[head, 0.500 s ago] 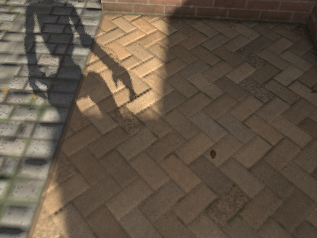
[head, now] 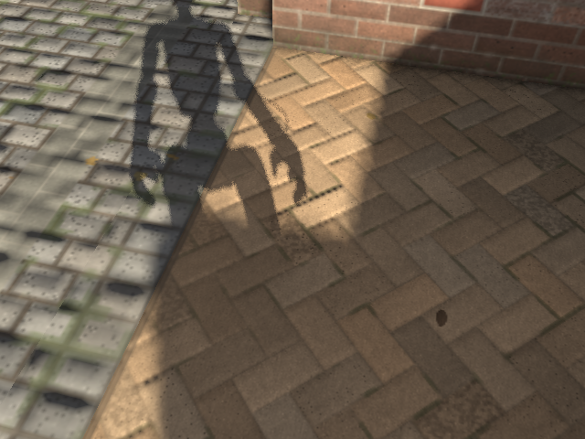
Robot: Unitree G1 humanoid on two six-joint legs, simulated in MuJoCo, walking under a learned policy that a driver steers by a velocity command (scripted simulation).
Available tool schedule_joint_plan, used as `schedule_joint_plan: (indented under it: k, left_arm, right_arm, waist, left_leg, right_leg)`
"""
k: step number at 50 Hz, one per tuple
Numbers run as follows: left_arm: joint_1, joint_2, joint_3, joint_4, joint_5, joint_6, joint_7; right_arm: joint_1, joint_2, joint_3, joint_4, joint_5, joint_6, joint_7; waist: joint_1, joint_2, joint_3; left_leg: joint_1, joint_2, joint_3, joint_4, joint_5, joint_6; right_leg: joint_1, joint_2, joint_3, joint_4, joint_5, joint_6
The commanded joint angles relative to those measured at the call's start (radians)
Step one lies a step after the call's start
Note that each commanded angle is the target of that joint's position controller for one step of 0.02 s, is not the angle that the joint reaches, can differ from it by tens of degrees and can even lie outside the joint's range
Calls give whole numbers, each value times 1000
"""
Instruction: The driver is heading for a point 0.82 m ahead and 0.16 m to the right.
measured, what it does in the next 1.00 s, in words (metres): stands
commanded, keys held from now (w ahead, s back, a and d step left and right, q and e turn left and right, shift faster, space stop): no key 1.00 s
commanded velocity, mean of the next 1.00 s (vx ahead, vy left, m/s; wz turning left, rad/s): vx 0.00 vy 0.00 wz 0.02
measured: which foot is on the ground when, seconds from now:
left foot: down 0.00-1.00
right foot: down 0.00-1.00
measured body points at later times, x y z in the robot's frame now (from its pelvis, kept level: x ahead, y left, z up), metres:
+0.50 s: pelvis -0.01 +0.01 +0.00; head -0.01 +0.01 +0.45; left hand +0.01 +0.26 -0.15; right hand +0.02 -0.24 -0.15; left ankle -0.03 +0.11 -0.74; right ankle +0.01 -0.11 -0.74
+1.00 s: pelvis -0.01 +0.00 +0.00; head +0.00 +0.00 +0.45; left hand -0.01 +0.23 -0.16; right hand -0.02 -0.22 -0.16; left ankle -0.03 +0.11 -0.74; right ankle +0.01 -0.11 -0.74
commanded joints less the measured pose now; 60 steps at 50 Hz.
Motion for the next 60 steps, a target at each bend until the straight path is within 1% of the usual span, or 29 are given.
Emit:
schedule_joint_plan:
  k: [1,2,3,6,12,18,25,39,60]
  left_arm:
    - [-5,124,30,-13,0,-8,1]
    - [-4,129,34,-2,2,-6,-2]
    - [8,115,29,12,1,-7,-3]
    - [20,102,25,63,0,-6,0]
    - [21,90,19,142,1,-4,3]
    - [31,82,11,203,1,-5,7]
    - [46,66,0,253,0,-5,12]
    - [73,31,-13,304,-1,-7,19]
    - [112,-1,-18,324,-2,-10,25]
  right_arm:
    - [-20,-117,-15,-26,-3,-28,-6]
    - [-2,-123,-14,-8,1,-32,-12]
    - [9,-125,-14,12,3,-33,-14]
    - [9,-110,-8,44,2,-34,-15]
    - [10,-108,-3,107,2,-36,-18]
    - [30,-96,4,162,2,-38,-19]
    - [65,-74,14,213,2,-37,-22]
    - [122,-33,25,269,1,-38,-26]
    - [172,7,27,296,1,-39,-31]
  waist:
    - [-12,94,-28]
    - [-15,97,-15]
    - [-11,99,-19]
    - [-11,58,3]
    - [-10,25,19]
    - [-11,16,18]
    - [-13,16,23]
    - [-17,11,32]
    - [-19,12,40]
  left_leg:
    - [-26,149,-134,-89,231,41]
    - [-37,141,-128,-94,224,38]
    - [-33,134,-121,-96,214,35]
    - [-42,131,-120,-107,161,36]
    - [-66,125,-120,-130,94,41]
    - [-71,118,-112,-134,80,42]
    - [-73,112,-100,-127,87,39]
    - [-72,107,-84,-105,114,35]
    - [-69,108,-73,-85,130,29]
  right_leg:
    - [65,-62,77,-76,129,-10]
    - [71,-69,80,-70,157,-12]
    - [74,-77,84,-79,166,-12]
    - [68,-77,84,-95,144,-8]
    - [76,-83,89,-108,125,-5]
    - [76,-88,92,-110,114,-7]
    - [64,-91,94,-108,107,-11]
    - [43,-90,97,-102,108,-16]
    - [32,-88,99,-95,119,-23]
Keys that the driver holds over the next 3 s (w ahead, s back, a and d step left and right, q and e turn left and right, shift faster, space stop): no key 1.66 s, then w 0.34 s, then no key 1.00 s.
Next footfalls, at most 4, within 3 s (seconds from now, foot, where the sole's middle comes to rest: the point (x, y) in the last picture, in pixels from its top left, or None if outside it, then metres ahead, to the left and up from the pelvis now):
2.34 left None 0.33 0.03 -0.78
2.64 right None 0.28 -0.16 -0.78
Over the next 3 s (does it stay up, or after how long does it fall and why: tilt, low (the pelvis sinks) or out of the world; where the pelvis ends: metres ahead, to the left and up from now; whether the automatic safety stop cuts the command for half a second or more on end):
stays up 0.27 -0.07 0.00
